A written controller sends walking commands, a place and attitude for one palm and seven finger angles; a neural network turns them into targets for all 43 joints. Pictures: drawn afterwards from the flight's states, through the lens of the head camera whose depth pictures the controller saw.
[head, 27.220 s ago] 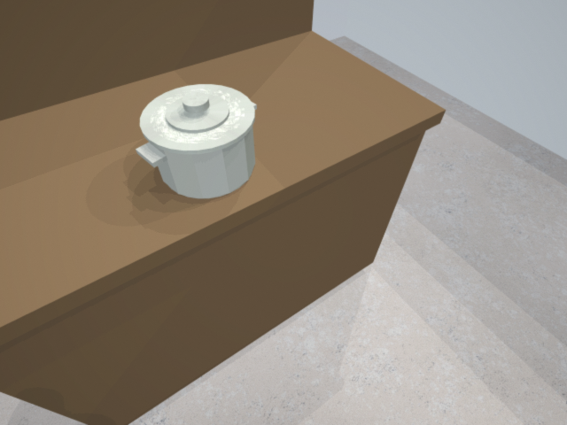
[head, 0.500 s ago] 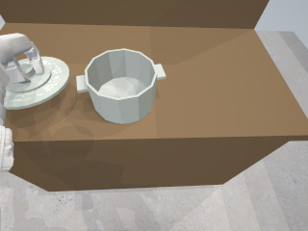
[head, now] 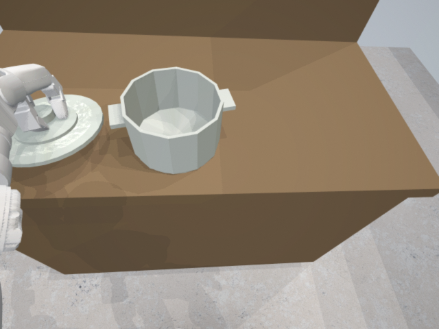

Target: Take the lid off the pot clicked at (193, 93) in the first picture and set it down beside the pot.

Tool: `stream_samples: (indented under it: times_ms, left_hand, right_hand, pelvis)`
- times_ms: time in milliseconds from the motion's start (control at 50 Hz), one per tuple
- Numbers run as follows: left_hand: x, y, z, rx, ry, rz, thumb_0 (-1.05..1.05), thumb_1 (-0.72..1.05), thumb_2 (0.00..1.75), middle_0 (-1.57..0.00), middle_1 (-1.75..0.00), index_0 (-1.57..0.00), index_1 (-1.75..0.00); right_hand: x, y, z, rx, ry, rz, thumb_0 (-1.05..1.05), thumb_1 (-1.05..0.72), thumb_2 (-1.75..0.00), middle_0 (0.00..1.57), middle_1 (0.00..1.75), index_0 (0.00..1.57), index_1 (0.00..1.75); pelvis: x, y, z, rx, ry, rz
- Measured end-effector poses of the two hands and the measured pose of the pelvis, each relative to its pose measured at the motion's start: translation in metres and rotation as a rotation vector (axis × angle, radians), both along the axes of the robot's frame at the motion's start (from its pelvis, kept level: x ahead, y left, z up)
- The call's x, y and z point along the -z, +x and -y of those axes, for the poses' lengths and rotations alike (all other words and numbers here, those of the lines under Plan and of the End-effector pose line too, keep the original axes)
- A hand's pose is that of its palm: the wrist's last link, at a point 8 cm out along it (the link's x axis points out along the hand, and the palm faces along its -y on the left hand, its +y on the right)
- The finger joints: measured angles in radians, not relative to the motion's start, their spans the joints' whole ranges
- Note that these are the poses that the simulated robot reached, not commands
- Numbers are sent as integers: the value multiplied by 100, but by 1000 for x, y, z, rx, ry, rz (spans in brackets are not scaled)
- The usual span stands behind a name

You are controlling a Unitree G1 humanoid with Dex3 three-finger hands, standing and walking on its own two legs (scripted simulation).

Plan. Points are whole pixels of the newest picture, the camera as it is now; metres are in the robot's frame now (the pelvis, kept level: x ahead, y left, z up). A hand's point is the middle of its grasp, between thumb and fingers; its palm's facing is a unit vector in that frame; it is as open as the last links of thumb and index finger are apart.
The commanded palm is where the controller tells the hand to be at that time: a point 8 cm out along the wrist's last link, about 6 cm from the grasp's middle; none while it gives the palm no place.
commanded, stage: lower the lid onto the table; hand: left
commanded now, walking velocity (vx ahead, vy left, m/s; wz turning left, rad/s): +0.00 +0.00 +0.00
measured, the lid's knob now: (40, 114) +0.49 +0.31 +0.09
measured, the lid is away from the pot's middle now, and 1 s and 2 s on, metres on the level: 0.24 0.24 0.25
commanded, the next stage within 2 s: open the fingers wide in 0.86 s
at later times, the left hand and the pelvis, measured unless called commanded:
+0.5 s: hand (43, 123) +0.47 +0.30 +0.08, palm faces -0.50 -0.16 -0.85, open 6.4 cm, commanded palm +0.51 +0.30 +0.15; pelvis +0.00 +0.01 -0.01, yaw -1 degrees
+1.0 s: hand (46, 129) +0.47 +0.30 +0.07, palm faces -0.50 -0.14 -0.85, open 6.3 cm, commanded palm +0.49 +0.30 +0.12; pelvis +0.00 +0.01 -0.01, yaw -2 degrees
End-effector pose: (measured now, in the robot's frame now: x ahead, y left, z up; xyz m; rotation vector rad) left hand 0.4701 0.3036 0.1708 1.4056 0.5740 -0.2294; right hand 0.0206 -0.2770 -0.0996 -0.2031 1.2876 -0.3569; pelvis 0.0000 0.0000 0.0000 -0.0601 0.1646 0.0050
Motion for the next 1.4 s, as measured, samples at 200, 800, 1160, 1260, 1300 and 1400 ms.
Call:
stream_samples:
  times_ms: [200,800,1160,1260,1300,1400]
  left_hand:
    - [12,-1,-8,0,17,-17,6,32,76,-54,-93,-78,-105]
    - [42,11,-5,28,8,-39,5,31,75,-54,-95,-80,-106]
    - [52,-9,-2,135,24,68,4,35,72,-50,-96,-79,-108]
    - [52,-16,-10,91,27,72,3,37,71,-49,-96,-77,-109]
    - [53,-19,-11,81,46,56,2,38,70,-48,-96,-76,-109]
    - [51,-22,-7,93,36,43,1,39,71,-47,-95,-73,-108]
  right_hand:
    - [0,-13,2,8,-23,-36,0,-90,-90,20,30,21,30]
    - [8,-36,-11,55,-17,-96,0,-90,-90,21,30,21,30]
    - [13,-32,-10,52,-4,-119,0,-90,-90,20,30,21,30]
    - [12,-17,-9,32,-4,-67,0,-90,-90,20,30,21,30]
    - [12,-11,-7,22,-2,-55,0,-90,-90,20,30,21,30]
    - [12,-2,-5,1,-8,-41,0,-90,-90,20,30,21,30]
  pelvis:
    - [2,-1,-3,3,-6,-13]
    - [10,-1,-10,19,-17,-68]
    - [14,-6,-7,30,-18,-74]
    - [12,-8,-5,24,-17,-70]
    - [12,-8,-5,20,-17,-67]
    - [11,-8,-4,17,-16,-57]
